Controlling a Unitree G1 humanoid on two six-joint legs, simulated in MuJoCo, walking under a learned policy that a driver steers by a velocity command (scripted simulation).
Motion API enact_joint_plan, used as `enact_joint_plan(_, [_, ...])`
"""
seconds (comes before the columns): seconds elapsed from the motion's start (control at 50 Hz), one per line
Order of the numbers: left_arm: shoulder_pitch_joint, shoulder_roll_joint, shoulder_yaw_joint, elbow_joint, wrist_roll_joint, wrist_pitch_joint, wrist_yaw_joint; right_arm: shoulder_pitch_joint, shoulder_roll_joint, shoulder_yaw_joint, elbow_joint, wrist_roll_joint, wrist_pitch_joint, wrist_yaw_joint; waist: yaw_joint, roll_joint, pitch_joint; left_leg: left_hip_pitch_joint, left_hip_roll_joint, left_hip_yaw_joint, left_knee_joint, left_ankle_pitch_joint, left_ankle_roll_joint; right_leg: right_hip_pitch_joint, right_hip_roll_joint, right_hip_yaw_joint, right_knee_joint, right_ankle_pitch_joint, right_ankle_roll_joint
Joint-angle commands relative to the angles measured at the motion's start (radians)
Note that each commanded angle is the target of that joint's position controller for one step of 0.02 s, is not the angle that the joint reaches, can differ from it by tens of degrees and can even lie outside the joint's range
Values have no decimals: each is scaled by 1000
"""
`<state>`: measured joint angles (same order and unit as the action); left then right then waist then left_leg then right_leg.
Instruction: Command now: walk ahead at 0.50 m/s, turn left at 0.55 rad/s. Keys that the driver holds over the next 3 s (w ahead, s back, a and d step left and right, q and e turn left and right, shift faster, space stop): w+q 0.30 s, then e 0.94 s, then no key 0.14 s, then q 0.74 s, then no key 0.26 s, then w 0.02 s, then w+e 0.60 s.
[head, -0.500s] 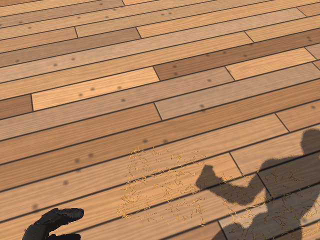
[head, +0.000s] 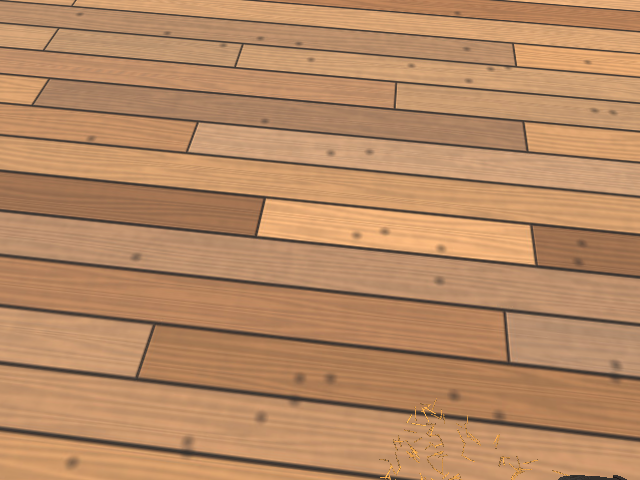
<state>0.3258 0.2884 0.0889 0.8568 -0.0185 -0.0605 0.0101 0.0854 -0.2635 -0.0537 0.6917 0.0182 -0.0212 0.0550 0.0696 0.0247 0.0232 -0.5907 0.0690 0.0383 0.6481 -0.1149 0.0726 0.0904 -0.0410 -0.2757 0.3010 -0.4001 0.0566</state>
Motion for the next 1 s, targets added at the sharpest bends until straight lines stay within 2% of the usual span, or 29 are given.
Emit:
enact_joint_plan(0.02, [-59,200,43,-61,-14,12,11,215,-173,-78,-21,4,-6,-7,-185,-86,-115,351,-130,89,-72,-37,80,-86,-207,27,366,1013,-122])
enact_joint_plan(0.04, [-37,155,24,-80,13,6,15,372,-273,-116,13,8,3,-28,-239,37,-210,659,-13,-129,-96,-6,142,-339,-161,20,689,699,-68])
enact_joint_plan(0.06, [51,10,-23,-139,44,-25,0,323,-374,-123,-1,13,-8,-30,-104,277,-303,949,221,-709,-223,-194,336,-773,52,155,1018,-186,-10])
enact_joint_plan(0.08, [-69,98,-12,-146,1,-62,-12,354,-282,-96,-30,6,-23,-23,-191,137,-382,980,262,-853,-355,-289,337,-879,47,357,1099,-194,-32])
enact_joint_plan(0.1, [-153,136,-2,-173,-31,-80,-18,323,-228,-80,-20,-2,-36,-21,-195,91,-241,892,239,-713,-363,-210,288,-953,6,353,1078,-99,-58])
enact_joint_plan(0.12, [-161,121,-7,-169,-15,-88,-12,265,-200,-71,-27,1,-41,-23,-152,17,-171,751,197,-598,-353,-117,254,-912,-39,354,995,-13,-70])
enact_joint_plan(0.14, [-157,127,-1,-158,13,-87,-4,194,-164,-60,-41,-1,-39,-27,-109,0,-117,611,158,-500,-359,-11,229,-838,-67,354,909,36,-65])
enact_joint_plan(0.18, [-126,131,8,-154,25,-63,-7,138,-141,-50,-71,-18,-40,-35,-58,24,-96,470,121,-430,-400,106,226,-730,-85,359,833,85,-51])
enact_joint_plan(0.22, [-133,103,2,-159,33,-44,-6,149,-160,-55,-68,-12,-46,-45,-49,11,-77,400,101,-371,-420,193,232,-711,-73,338,748,130,-22])
enact_joint_plan(0.28, [-240,69,-12,-190,36,-38,-7,192,-184,-62,-51,-4,-44,-63,-81,19,-39,355,54,-302,-424,187,198,-712,-42,327,533,314,8])
enact_joint_plan(0.34, [-319,46,-26,-199,31,-46,-23,220,-169,-56,-29,-5,-36,-73,-120,57,-23,339,18,-230,-392,221,146,-626,5,297,316,508,6])
enact_joint_plan(0.42, [-341,68,-22,-203,29,-62,-49,274,-148,-44,16,-14,-29,-76,-144,75,-41,463,68,-242,-297,326,109,-596,22,297,220,552,-51])
enact_joint_plan(0.48, [-234,104,-5,-173,33,-65,-54,226,-152,-44,19,-20,-25,-77,-77,75,-80,528,71,-232,-145,490,68,-490,51,274,158,488,-114])
enact_joint_plan(0.5, [-161,132,4,-154,40,-68,-52,223,-143,-41,13,-23,-27,-78,-44,43,-131,515,16,-194,-20,510,31,-365,34,285,138,666,-141])
enact_joint_plan(0.52, [-93,196,13,-156,56,-70,-50,280,-110,-28,-8,-43,-33,-79,-56,-85,-256,359,-64,-159,222,249,-22,-102,-119,464,220,1039,-231])
enact_joint_plan(0.54, [-66,185,6,-147,54,-55,-50,412,-73,-11,14,-39,-36,-76,-83,-283,-377,116,-158,-112,535,-442,-107,140,-322,760,206,1181,-419])
enact_joint_plan(0.56, [-51,142,-2,-147,17,-37,-52,390,-143,-20,14,-32,-29,-69,-60,-228,-406,52,-137,-168,608,-544,-123,131,-314,874,139,938,-431])
enact_joint_plan(0.58, [-111,145,0,-169,3,-21,-48,284,-174,-31,-10,-13,-15,-71,-42,-153,-294,-26,-108,-169,669,-492,-134,46,-278,825,110,705,-393])
enact_joint_plan(0.62, [-172,146,-2,-192,12,8,-34,164,-169,-36,-42,-20,12,-84,-45,-49,-157,-46,-72,-145,615,-402,-130,-181,-220,741,41,476,-336])
enact_joint_plan(0.66, [-203,142,1,-202,24,26,-24,174,-132,-32,-49,-23,28,-95,-86,-104,-109,50,-60,-134,445,-364,-123,-336,-144,675,-7,372,-292])
enact_joint_plan(0.7, [-202,148,8,-210,28,39,-14,188,-99,-25,-40,-25,25,-104,-90,-154,-129,114,-84,-106,316,-351,-131,-376,-106,635,-11,401,-288])
enact_joint_plan(0.76, [-198,170,24,-220,13,55,2,166,-97,-24,-38,-26,23,-105,-80,-151,-176,172,-94,-120,200,-255,-141,-387,-96,650,-9,305,-284])
enact_joint_plan(0.86, [-188,168,30,-232,7,84,10,112,-105,-29,-57,-19,8,-90,-58,-177,-142,220,-109,-131,30,-207,-130,-397,-83,735,-2,134,-257])
enact_joint_plan(0.9, [-198,166,29,-238,0,96,14,140,-103,-34,-48,-15,-6,-81,-82,-181,-130,302,-116,-112,-133,-132,-107,-410,-60,747,35,137,-230])
enact_joint_plan(0.92, [-187,154,26,-238,-4,101,16,161,-117,-41,-43,-16,-11,-79,-94,-171,-125,377,-93,-115,-229,-84,-87,-443,-30,736,68,113,-200])
enact_joint_plan(0.94, [-160,116,14,-242,-2,101,16,189,-177,-56,-47,-31,-11,-84,-90,-80,-143,479,65,-235,-293,-93,-29,-532,23,674,186,-11,-149])
enact_joint_plan(0.96, [-174,87,9,-279,-7,92,14,170,-262,-77,-44,-65,1,-86,-56,217,-89,467,251,-469,-364,-12,107,-713,179,444,398,-142,-90])
enact_joint_plan(0.98, [-153,157,30,-268,10,78,11,123,-222,-69,-71,-85,-2,-85,-63,231,-93,412,342,-557,-378,82,186,-724,138,417,656,-193,-48])
enact_joint_plan(1.0, [-119,194,48,-240,5,80,7,71,-169,-52,-93,-73,-5,-91,-41,150,-91,395,303,-472,-355,124,170,-711,117,427,778,-142,-30])
